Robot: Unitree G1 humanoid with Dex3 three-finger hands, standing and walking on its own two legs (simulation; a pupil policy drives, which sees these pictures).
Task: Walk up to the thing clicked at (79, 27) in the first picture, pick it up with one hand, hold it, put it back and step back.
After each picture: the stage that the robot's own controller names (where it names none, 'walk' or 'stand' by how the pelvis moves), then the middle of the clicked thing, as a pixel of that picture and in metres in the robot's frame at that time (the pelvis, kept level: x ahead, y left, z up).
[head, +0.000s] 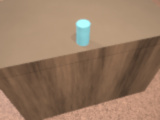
stand; (83, 33) +0.63 +0.03 +0.00
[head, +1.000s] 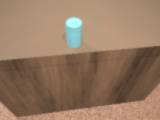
rise first; (73, 33) +0.56 +0.09 +0.02
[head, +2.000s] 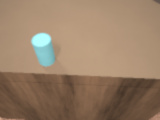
stand; (44, 50) +0.44 +0.17 +0.04
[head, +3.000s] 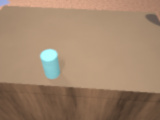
stand; (50, 64) +0.44 +0.16 +0.00
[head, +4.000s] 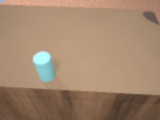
stand; (44, 67) +0.42 +0.18 -0.01
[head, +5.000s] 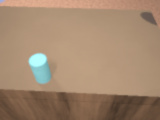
stand; (40, 69) +0.41 +0.20 -0.01
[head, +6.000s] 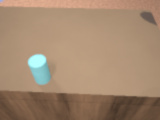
stand; (40, 70) +0.41 +0.20 -0.01
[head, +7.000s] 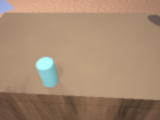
rise first; (47, 72) +0.40 +0.19 +0.00
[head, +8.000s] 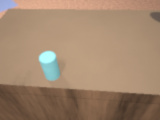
go down; (50, 66) +0.43 +0.19 +0.00
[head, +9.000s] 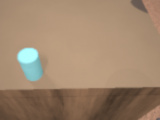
go down; (31, 65) +0.41 +0.18 +0.01
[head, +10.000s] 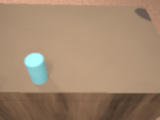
approach; (37, 69) +0.41 +0.18 +0.01
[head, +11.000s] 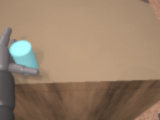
close; (25, 58) +0.42 +0.20 +0.04
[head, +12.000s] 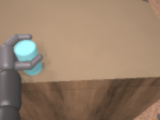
lift; (29, 58) +0.41 +0.19 +0.04
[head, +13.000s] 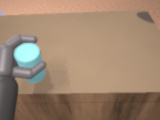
lift; (31, 64) +0.33 +0.17 +0.16
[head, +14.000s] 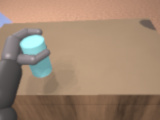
hold; (37, 57) +0.34 +0.16 +0.18
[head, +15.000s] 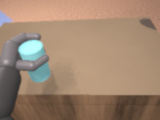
hold; (36, 62) +0.33 +0.16 +0.17
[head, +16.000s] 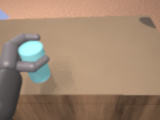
hold; (35, 62) +0.33 +0.17 +0.16
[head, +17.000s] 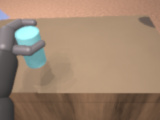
crouch; (32, 48) +0.37 +0.18 +0.19
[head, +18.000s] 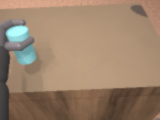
lower; (22, 45) +0.43 +0.21 +0.12
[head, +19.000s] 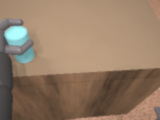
lower; (21, 45) +0.46 +0.20 +0.06
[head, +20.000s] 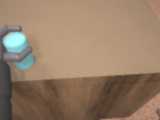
lower; (19, 51) +0.44 +0.20 +0.05
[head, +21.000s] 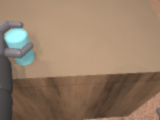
lower; (21, 47) +0.45 +0.20 +0.06
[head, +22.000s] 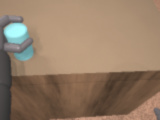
loosen; (20, 42) +0.46 +0.20 +0.06
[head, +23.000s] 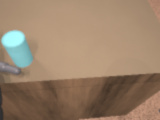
withdraw; (18, 50) +0.44 +0.20 +0.05
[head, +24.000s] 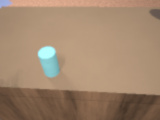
sink last; (49, 62) +0.43 +0.18 +0.02
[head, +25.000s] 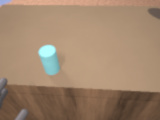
stand; (49, 60) +0.45 +0.18 +0.00
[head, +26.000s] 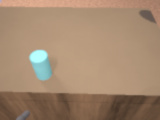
stand; (41, 65) +0.42 +0.20 +0.00
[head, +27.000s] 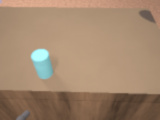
stand; (42, 64) +0.43 +0.20 +0.00
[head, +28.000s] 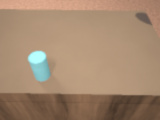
walk; (40, 66) +0.43 +0.19 +0.00
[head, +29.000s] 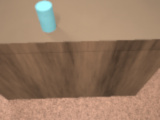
walk; (46, 17) +0.61 +0.18 +0.03
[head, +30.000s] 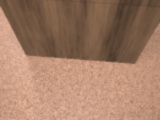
walk; out of the picture +0.99 +0.11 +0.03
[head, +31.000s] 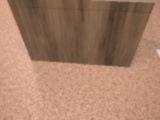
stand; out of the picture +1.15 +0.14 +0.01
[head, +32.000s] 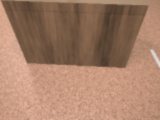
stand; out of the picture +1.14 +0.14 +0.00
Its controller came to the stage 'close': yes
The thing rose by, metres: 0.21
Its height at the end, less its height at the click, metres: +0.00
